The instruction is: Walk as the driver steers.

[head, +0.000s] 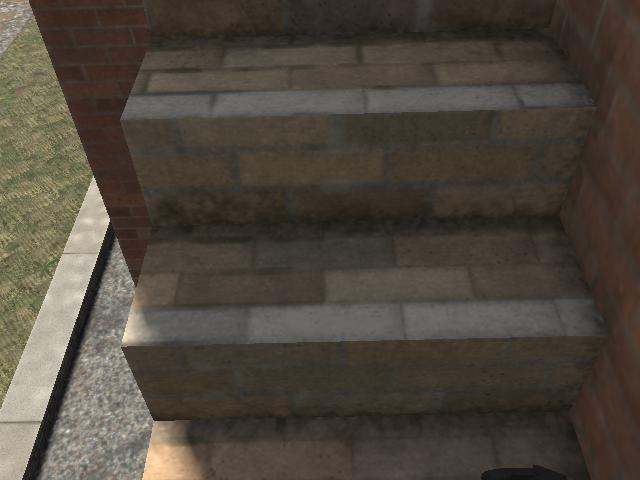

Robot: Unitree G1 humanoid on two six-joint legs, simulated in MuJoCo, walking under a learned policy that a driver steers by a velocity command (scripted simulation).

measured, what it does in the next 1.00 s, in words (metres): climbs: right foot, then left foot 0.20 m higher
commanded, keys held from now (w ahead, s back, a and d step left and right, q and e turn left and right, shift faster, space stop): w+q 0.26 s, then w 0.62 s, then w+e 0.12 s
